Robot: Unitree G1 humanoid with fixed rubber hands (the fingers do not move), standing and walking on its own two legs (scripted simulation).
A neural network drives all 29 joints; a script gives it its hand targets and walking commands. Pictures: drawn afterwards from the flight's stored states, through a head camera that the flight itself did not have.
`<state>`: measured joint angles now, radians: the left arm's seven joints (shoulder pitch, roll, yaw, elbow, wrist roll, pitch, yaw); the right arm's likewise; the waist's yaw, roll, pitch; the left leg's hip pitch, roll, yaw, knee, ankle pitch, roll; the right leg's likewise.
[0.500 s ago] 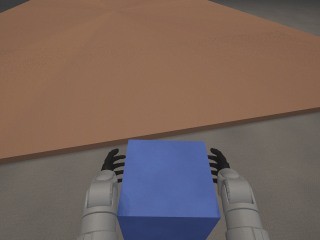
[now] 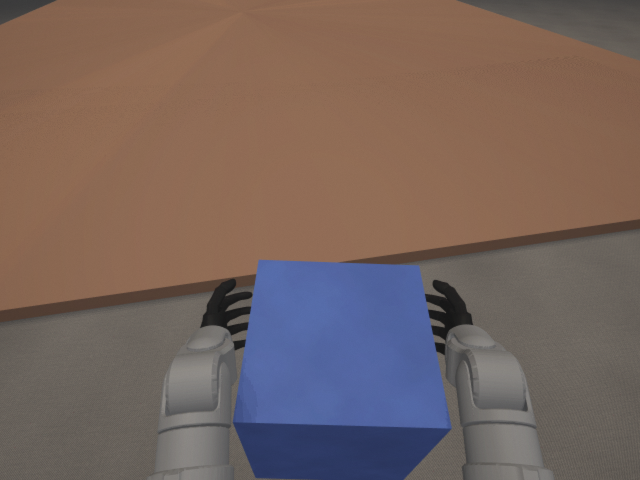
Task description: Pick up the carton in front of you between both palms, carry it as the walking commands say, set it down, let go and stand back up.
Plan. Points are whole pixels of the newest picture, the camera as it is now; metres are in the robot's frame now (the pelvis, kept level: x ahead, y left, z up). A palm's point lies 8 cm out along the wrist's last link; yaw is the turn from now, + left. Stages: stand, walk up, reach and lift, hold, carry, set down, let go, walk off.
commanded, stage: carry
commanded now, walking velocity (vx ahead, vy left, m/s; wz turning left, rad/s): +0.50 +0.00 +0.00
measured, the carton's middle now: (333, 376) +0.29 +0.00 +0.00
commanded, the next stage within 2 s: none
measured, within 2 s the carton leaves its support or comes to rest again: neither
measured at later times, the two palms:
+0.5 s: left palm (240, 224) +0.52 +0.14 +0.09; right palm (419, 226) +0.50 -0.16 +0.09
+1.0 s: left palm (251, 135) +0.85 +0.16 +0.10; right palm (380, 132) +0.85 -0.14 +0.10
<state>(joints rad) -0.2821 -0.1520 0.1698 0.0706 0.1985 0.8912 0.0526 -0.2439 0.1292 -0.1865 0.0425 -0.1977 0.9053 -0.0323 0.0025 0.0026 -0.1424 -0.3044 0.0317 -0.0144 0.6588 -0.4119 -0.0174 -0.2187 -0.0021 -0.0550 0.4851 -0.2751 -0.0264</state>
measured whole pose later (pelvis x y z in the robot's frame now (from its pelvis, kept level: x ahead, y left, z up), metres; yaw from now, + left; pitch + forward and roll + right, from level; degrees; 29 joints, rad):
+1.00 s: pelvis +0.58 +0.01 -0.02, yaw +0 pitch +4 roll +1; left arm -0.19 -0.14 0.11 -0.40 0.10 1.22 0.09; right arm -0.17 0.14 -0.10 -0.42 -0.13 1.25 -0.09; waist 0.02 -0.02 -0.13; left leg -0.45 0.05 0.23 0.49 -0.12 0.04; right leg 0.01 -0.08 -0.21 0.45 -0.49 0.03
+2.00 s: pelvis +1.00 -0.02 +0.02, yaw +1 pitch +8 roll +1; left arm -0.73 -0.06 0.28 -0.03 0.09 1.25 0.14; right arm -0.71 0.06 -0.28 -0.05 -0.11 1.27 -0.11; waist 0.01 0.00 0.04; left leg -0.24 0.03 0.10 0.55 -0.12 0.02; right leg -0.24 -0.01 -0.16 0.43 -0.14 -0.04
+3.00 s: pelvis +1.47 -0.05 +0.06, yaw +1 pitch +6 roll +1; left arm -0.95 0.01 0.27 0.15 0.04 1.31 0.15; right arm -0.89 -0.03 -0.31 0.06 -0.10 1.37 -0.10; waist 0.07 -0.01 -0.04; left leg -0.74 0.04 0.04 0.94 -0.22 0.06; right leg -0.27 0.03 -0.11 0.50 -0.34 -0.10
